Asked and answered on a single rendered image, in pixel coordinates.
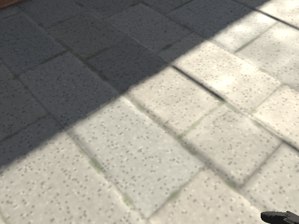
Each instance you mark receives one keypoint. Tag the robot right hand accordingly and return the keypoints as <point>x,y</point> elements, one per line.
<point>273,217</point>

